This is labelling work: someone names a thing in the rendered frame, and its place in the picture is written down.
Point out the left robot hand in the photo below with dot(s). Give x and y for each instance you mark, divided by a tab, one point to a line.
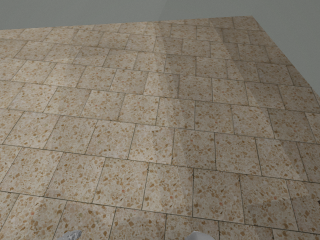
71	235

